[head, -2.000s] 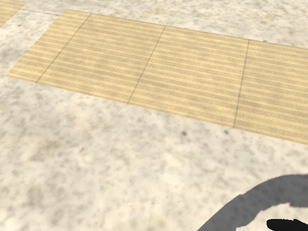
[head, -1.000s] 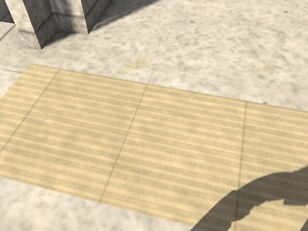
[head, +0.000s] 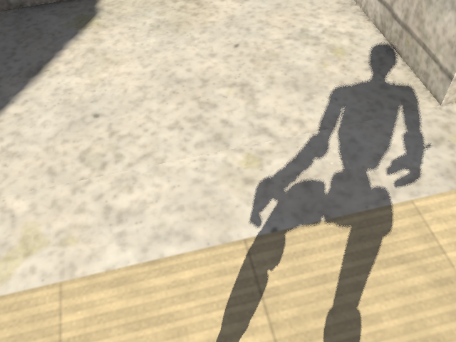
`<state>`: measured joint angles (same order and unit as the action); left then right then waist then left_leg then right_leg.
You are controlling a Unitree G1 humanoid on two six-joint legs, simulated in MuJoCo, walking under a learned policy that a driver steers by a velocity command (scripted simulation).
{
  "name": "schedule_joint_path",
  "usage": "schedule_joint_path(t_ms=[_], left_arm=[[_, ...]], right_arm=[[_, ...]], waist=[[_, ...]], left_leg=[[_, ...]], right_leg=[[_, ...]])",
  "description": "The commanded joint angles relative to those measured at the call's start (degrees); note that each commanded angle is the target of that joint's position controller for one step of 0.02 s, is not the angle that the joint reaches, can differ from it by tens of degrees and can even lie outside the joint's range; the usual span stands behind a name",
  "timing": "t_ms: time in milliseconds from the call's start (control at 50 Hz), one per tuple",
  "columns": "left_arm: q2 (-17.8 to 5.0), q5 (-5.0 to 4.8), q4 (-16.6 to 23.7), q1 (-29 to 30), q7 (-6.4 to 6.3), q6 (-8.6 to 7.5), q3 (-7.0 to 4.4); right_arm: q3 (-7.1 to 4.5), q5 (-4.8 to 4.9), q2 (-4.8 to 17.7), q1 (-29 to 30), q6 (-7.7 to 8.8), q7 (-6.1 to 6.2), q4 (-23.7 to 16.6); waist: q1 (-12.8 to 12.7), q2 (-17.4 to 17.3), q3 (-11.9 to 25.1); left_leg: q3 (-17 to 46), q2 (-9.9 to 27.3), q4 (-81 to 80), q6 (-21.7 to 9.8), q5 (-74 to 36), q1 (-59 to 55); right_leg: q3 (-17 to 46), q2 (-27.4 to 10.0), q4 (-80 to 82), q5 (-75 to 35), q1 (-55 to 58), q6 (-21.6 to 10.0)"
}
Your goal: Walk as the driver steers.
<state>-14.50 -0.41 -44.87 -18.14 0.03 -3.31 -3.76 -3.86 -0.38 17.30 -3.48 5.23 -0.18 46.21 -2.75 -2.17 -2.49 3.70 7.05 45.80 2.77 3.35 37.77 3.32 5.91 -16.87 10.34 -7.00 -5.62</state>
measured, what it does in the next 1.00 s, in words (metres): walks ahead: left foot, then right foot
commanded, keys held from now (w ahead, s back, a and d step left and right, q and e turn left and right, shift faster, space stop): w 0.66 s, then w+q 0.34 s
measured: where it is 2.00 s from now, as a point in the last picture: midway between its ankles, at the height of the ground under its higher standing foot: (209, 164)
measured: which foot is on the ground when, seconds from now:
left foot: up 0.00-0.20, down 0.22-0.76, up 0.78-1.00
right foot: down 0.00-0.24, up 0.26-0.74, down 0.76-1.00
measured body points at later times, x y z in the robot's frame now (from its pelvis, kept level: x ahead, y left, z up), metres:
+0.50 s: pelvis +0.30 +0.07 +0.00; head +0.32 +0.08 +0.45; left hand +0.45 +0.33 -0.11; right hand +0.32 -0.20 -0.13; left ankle +0.29 +0.15 -0.75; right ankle +0.37 -0.11 -0.68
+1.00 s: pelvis +0.58 +0.00 +0.00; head +0.60 -0.01 +0.45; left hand +0.63 +0.28 -0.12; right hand +0.70 -0.28 -0.13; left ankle +0.61 +0.17 -0.67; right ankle +0.58 -0.10 -0.75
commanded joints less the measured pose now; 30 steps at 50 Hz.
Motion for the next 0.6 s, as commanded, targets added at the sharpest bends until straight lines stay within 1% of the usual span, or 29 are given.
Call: schedule_joint_path(t_ms=[20,60,100,120,160,180,200,220,240,260,280,300,320,340,360,380,400,420,460,480,540,560,600], left_arm=[[-9.72,-0.14,2.38,-0.53,-0.68,-0.91,-2.31],[-9.93,-0.28,1.03,-2.25,-0.55,-0.99,-2.31],[-9.8,-0.41,-0.26,-3.86,-0.6,-0.74,-2.32],[-9.9,-0.42,-0.82,-4.5,-0.75,-0.48,-2.39],[-10.34,-0.37,-1.5,-4.75,-1.11,0.08,-2.61],[-10.73,-0.35,-1.54,-4.25,-1.22,0.34,-2.74],[-11.13,-0.29,-1.33,-3.18,-1.26,0.59,-2.79],[-10.35,-0.08,-1.0,-2.31,-1.19,0.8,-2.32],[-8.04,0.79,0.13,-2.52,-1.16,0.9,-1.23],[-2.17,-0.1,0.01,-11.43,-0.59,-0.17,0.3],[-6.75,-0.93,-0.59,-8.36,-0.49,-0.97,-0.25],[-9.89,-1.88,1.3,-1.9,-0.33,-1.52,-1.09],[-9.7,-1.58,2.28,1.93,-0.5,-1.84,-0.95],[-9.25,-0.68,2.68,3.69,-0.55,-1.98,-1.17],[-8.69,-0.3,2.51,2.77,-0.5,-1.75,-1.39],[-7.61,-0.28,2.12,1.51,-0.44,-1.39,-1.29],[-6.53,-0.31,1.89,0.74,-0.46,-1.05,-1.1],[-5.86,-0.16,2.06,1.24,-0.5,-0.73,-0.92],[-5.24,0.21,3.39,5.02,-0.61,-0.48,-0.59],[-4.99,0.27,3.83,6.81,-0.57,-0.53,-0.45],[-3.79,0.15,4.9,12.19,-0.07,-1.06,0.11],[-3.45,0.03,5.34,14.19,0.14,-1.24,0.3],[-3.4,-0.33,6.35,17.82,0.64,-1.5,0.5]], right_arm=[[0.08,0.4,2.12,4.82,0.68,-0.59,-3.63],[0.2,0.85,2.5,7.44,0.96,-1.03,-4.46],[0.19,0.91,3.22,9.2,1.32,-1.57,-5.31],[0.16,0.85,3.56,9.6,1.55,-1.87,-5.68],[-0.03,0.87,4.38,8.27,1.87,-2.32,-5.67],[-0.27,0.89,5.03,6.27,1.98,-2.38,-5.21],[-0.88,0.83,6.18,2.05,2.07,-2.23,-4.11],[-1.96,0.58,8.24,-5.89,2.1,-1.91,-1.77],[-2.63,-0.2,11.2,-15.87,2.03,-1.59,-0.18],[-3.72,0.04,14.69,-20.82,1.53,-1.91,1.99],[-2.19,1.54,9.04,-20.62,1.48,-2.16,2.19],[-1.42,1.52,6.71,-15.95,1.4,-1.95,1.28],[-1.01,0.73,5.91,-11.7,1.08,-1.73,0.29],[-0.6,0.18,4.84,-9.42,1.01,-1.7,0.04],[-0.16,-0.44,3.92,-8.59,1.22,-1.63,0.03],[-0.02,-0.38,3.64,-8.5,1.26,-1.69,0.26],[-0.05,-0.04,4.0,-8.83,1.35,-1.64,0.61],[-0.17,0.28,4.68,-9.22,1.48,-1.51,1.03],[-0.61,0.44,6.48,-10.28,1.35,-0.98,1.73],[-0.73,0.5,6.95,-10.83,1.14,-0.73,2.01],[-0.69,0.99,7.35,-12.77,0.6,-0.24,2.96],[-0.69,1.17,7.52,-13.9,0.47,-0.15,3.45],[-0.7,1.4,7.83,-16.56,0.08,-0.1,4.65]], waist=[[-0.98,6.05,0.91],[-2.12,6.3,-0.57],[-2.66,6.18,-1.46],[-2.57,6.26,-1.63],[-1.39,7.08,-1.2],[-0.22,7.8,-0.21],[2.28,8.35,2.41],[6.26,7.36,7.9],[9.86,2.47,16.55],[6.25,-14.67,23.58],[8.62,-10.72,21.53],[8.69,-6.25,12.33],[7.25,-1.31,7.69],[5.91,-0.14,4.06],[4.17,-1.4,3.83],[3.32,-2.32,3.92],[2.79,-2.66,3.89],[2.62,-2.54,3.22],[3.22,-1.51,1.84],[3.68,-1.15,1.55],[5.41,-1.16,0.72],[6.18,-1.09,0.37],[7.62,-1.07,-0.44]], left_leg=[[-2.63,-2.47,-10.04,0.16,-11.37,-5.54],[-2.4,-2.97,-13.24,-0.55,-13.06,-5.41],[-1.92,-3.22,-15.69,-1.81,-10.8,-2.62],[-1.82,-3.4,-16.69,-2.59,-8.81,-1.43],[-2.0,-3.88,-17.97,-4.25,-4.25,-2.28],[-2.87,-4.77,-18.21,-5.17,-1.64,-5.12],[-4.65,-6.62,-18.96,-6.42,-0.31,-11.55],[-5.2,-6.94,-19.17,-8.32,-2.37,-23.14],[5.08,2.08,-17.04,-12.07,-2.87,-40.17],[31.94,14.48,-22.19,-21.41,9.86,-60.17],[39.22,14.19,-28.57,-20.26,21.95,-60.0],[30.93,12.55,-29.77,-17.57,22.53,-52.44],[24.48,10.36,-30.9,-16.06,17.36,-44.31],[20.24,8.7,-32.31,-16.09,11.03,-37.74],[17.11,7.08,-33.36,-15.59,6.14,-34.21],[14.8,6.02,-34.51,-15.66,3.23,-32.43],[12.85,5.68,-35.51,-16.05,0.99,-31.31],[11.22,5.74,-36.47,-16.51,-1.26,-30.16],[8.58,5.75,-38.24,-17.01,-4.58,-29.78],[7.03,5.22,-38.68,-16.6,-5.58,-30.09],[1.82,2.49,-39.0,-14.41,-7.36,-29.92],[0.84,2.11,-38.97,-14.0,-7.01,-30.02],[0.74,2.98,-38.43,-13.94,-6.14,-31.99]], right_leg=[[6.09,-12.33,6.86,-11.01,-3.71,-6.78],[7.3,-13.89,6.9,-8.22,-1.85,-6.71],[8.59,-16.0,4.8,-9.75,3.4,-6.7],[9.24,-17.21,3.52,-11.7,6.17,-6.55],[10.12,-18.9,0.98,-17.01,10.05,-5.63],[9.9,-18.89,-1.12,-22.82,11.02,-4.99],[8.83,-17.72,-5.74,-32.84,10.99,-4.17],[6.46,-14.63,-15.06,-38.21,8.55,-2.75],[4.34,-10.96,-31.03,-25.39,-1.73,-0.89],[1.62,-0.64,-51.68,13.67,-24.6,3.79],[7.31,-2.14,-57.59,22.36,-32.29,3.27],[6.22,-5.26,-58.38,17.74,-35.91,2.75],[3.67,-8.27,-55.91,12.81,-34.44,2.63],[2.78,-10.05,-52.37,9.8,-33.19,2.96],[2.9,-11.72,-49.92,7.7,-29.86,3.01],[2.48,-12.16,-48.13,6.98,-27.9,3.33],[1.89,-12.62,-46.12,6.86,-27.35,3.75],[1.26,-13.06,-44.02,6.26,-27.89,4.38],[0.43,-13.71,-38.26,1.68,-30.65,5.75],[0.12,-13.77,-34.8,-1.77,-31.29,6.15],[-1.57,-12.39,-23.64,-11.94,-28.88,6.41],[-2.25,-11.67,-20.53,-14.39,-27.64,6.41],[-2.92,-10.67,-16.84,-16.42,-26.94,6.32]])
